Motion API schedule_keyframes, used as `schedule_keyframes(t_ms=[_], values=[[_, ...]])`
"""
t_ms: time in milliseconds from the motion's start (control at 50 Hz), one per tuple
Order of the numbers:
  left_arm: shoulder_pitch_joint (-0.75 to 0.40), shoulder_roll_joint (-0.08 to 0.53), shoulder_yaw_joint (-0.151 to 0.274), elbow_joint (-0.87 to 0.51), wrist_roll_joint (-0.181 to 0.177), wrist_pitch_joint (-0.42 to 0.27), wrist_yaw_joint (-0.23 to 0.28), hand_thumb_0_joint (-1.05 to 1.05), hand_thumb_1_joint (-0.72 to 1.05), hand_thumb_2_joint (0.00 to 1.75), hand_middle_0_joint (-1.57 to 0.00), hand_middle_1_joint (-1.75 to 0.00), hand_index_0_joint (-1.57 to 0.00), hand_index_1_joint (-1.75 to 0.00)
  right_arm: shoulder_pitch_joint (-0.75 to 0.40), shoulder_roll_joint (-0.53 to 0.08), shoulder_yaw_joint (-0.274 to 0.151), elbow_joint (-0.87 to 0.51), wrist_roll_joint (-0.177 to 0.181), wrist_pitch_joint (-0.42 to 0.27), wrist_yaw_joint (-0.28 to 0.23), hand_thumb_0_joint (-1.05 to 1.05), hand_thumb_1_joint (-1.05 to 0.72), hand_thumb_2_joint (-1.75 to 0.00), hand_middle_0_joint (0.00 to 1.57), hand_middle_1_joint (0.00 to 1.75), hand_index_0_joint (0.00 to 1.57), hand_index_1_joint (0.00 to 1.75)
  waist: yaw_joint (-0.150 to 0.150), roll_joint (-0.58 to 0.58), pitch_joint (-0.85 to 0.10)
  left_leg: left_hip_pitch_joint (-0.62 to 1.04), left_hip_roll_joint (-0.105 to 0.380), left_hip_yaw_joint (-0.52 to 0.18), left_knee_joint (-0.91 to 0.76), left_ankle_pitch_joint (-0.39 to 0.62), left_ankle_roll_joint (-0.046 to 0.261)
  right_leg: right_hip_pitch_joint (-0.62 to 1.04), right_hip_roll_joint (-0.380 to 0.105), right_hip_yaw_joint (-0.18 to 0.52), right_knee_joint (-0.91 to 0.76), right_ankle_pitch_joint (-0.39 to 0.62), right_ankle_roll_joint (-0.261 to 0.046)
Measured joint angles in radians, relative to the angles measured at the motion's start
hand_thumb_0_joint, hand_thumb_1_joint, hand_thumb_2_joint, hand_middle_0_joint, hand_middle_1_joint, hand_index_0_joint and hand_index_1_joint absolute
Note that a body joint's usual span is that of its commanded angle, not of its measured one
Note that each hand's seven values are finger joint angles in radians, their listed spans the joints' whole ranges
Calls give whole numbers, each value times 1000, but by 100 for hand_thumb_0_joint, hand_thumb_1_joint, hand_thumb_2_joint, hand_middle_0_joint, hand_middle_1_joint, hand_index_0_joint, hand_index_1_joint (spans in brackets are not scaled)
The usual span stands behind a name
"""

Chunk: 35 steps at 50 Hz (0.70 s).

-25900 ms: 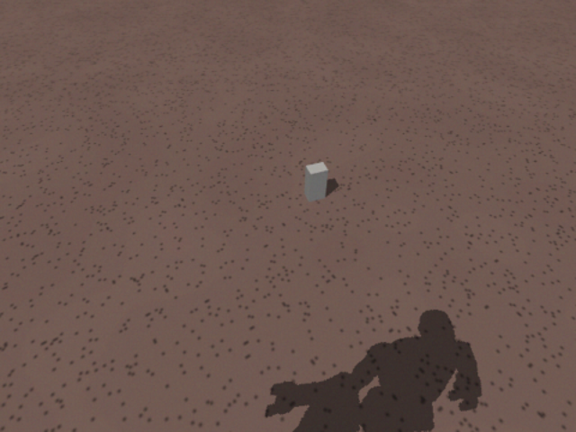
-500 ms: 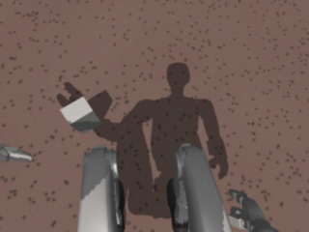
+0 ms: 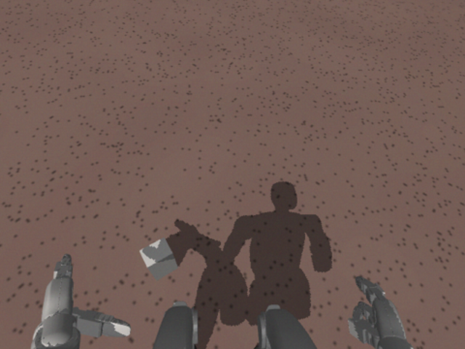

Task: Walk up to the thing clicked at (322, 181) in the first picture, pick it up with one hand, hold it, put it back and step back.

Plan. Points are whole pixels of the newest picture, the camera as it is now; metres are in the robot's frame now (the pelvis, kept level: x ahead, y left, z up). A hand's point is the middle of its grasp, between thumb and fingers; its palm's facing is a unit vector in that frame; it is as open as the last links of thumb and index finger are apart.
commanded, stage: home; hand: left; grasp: from the side
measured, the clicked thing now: (160, 260) +0.43 +0.22 -0.56
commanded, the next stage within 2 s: none
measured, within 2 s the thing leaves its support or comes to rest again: neither
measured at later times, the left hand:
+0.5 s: hand (102, 318) +0.19 +0.19 +0.02, palm faces +0.13 -0.95 -0.30, open 17.5 cm
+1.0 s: hand (109, 329) +0.18 +0.18 +0.02, palm faces +0.11 -0.95 -0.29, open 17.7 cm
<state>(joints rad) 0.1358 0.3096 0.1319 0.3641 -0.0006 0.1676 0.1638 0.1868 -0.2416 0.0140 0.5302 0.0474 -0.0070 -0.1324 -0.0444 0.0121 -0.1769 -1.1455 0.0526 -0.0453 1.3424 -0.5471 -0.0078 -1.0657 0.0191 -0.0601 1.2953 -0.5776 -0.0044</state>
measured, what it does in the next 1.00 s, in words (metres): rises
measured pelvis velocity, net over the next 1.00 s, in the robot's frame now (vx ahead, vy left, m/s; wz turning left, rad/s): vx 0.01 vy -0.01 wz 0.03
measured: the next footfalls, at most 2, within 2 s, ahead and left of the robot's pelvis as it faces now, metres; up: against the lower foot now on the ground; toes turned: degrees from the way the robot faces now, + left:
none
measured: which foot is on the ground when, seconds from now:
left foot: down 0.00-1.00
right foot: down 0.00-1.00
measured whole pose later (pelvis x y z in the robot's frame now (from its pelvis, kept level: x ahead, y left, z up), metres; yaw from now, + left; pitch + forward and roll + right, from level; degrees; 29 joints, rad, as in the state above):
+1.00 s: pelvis +0.01 -0.01 +0.07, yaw +1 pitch +6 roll -2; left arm 0.47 0.21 -0.02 0.00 -0.01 0.26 0.13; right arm 0.30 -0.21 0.03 0.49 0.02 -0.12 -0.18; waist -0.03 0.04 -0.10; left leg -0.64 0.04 -0.02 0.96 -0.42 -0.02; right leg -0.58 0.01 -0.05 0.92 -0.46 -0.01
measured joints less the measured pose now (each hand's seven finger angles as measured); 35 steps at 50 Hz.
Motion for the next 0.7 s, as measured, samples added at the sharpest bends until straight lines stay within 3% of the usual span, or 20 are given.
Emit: schedule_keyframes(t_ms=[200,320,460,700], values=[[216,-66,-112,-240,-18,94,22,-1,-55,5,-6,-5,-6,-5,97,32,19,-27,-1,-19,-41,1,-90,-90,20,30,20,30,-3,25,13,326,-8,20,-248,51,8,328,-6,14,-262,63,10],[325,-89,-155,-370,-18,108,14,-1,-55,5,-6,-5,-5,-5,112,43,23,-47,-8,-40,-51,1,-90,-90,20,30,20,30,4,44,16,436,-11,31,-324,66,11,435,-9,22,-337,81,14],[356,-96,-154,-402,-14,105,-10,-1,-56,5,-5,-5,-5,-5,96,41,25,-63,-19,-66,-49,1,-90,-90,20,30,20,30,20,33,41,482,-14,27,-357,83,6,479,-12,18,-363,91,10],[338,-101,-148,-384,-10,102,-22,-1,-57,4,-5,-5,-5,-5,91,21,15,-52,-30,-100,-52,1,-90,-90,20,30,20,30,19,23,68,505,-13,15,-377,106,-4,502,-9,7,-376,106,0]])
